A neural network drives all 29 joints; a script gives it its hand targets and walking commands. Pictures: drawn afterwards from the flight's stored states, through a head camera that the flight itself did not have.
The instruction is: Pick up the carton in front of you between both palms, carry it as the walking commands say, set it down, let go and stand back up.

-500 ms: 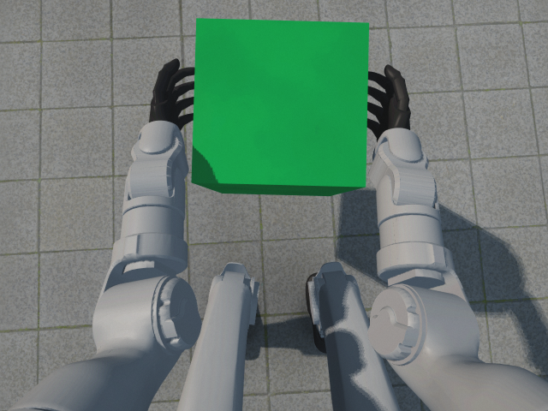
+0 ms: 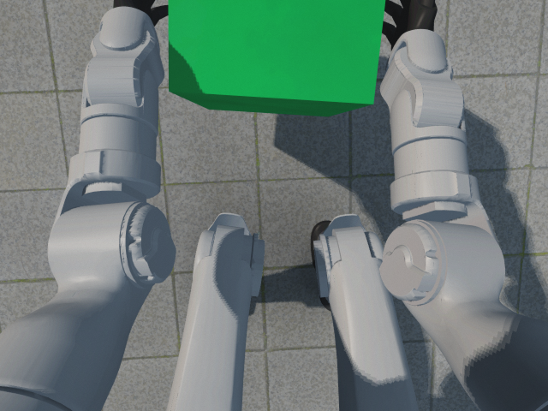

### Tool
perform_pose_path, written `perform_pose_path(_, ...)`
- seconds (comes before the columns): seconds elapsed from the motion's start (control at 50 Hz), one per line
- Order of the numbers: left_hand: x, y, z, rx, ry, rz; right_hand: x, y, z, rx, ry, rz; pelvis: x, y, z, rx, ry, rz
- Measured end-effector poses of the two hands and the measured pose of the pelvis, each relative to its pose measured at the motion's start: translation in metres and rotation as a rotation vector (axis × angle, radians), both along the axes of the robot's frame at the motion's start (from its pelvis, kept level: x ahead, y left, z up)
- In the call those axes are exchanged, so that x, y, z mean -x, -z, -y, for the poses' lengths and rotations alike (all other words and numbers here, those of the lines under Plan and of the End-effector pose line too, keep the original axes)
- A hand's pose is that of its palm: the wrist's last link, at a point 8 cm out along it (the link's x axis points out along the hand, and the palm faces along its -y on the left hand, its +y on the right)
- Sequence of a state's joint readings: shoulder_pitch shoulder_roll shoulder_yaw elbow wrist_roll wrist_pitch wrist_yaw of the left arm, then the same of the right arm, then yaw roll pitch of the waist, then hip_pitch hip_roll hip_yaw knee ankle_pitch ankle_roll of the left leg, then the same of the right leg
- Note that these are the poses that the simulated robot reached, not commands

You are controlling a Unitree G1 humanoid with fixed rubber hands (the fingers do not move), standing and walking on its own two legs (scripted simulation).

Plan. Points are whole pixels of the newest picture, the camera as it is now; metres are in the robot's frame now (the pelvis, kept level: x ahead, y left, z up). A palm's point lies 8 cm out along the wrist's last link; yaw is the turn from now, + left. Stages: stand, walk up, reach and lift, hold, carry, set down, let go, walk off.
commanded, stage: set down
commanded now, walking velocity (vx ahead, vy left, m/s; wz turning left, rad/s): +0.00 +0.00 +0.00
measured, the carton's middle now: (274, 29) +0.55 +0.03 -0.21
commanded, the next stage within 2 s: none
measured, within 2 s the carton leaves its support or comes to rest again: rests again in 0.64 s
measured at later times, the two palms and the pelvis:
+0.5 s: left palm (164, 17) +0.57 +0.18 -0.23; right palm (380, 38) +0.56 -0.12 -0.24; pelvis +0.01 +0.00 -0.07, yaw -1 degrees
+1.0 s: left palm (164, 34) +0.55 +0.19 -0.25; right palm (378, 51) +0.54 -0.12 -0.25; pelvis -0.01 +0.00 -0.09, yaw +0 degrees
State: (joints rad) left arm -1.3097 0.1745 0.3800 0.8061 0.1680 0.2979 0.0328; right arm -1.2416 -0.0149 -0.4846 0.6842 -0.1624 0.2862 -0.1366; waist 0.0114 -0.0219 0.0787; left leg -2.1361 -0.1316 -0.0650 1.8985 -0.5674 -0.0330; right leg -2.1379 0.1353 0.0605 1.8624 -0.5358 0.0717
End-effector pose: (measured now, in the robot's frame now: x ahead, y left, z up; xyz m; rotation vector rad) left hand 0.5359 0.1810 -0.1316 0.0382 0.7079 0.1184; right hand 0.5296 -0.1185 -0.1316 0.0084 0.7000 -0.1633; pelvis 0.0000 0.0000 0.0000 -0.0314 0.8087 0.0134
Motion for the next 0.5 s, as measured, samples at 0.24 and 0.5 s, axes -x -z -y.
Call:
perform_pose_path(0.24, -0.022, 0.079, -0.003, -0.006, 0.024, -0.022, -0.018, 0.077, -0.002, 0.013, -0.001, -0.023, -0.001, 0.047, -0.003, 0.013, -0.007, 0.051)
perform_pose_path(0.5, -0.032, 0.102, 0.000, -0.013, 0.037, -0.034, -0.026, 0.104, 0.002, 0.006, 0.000, -0.032, -0.008, 0.071, -0.004, 0.003, 0.007, 0.106)
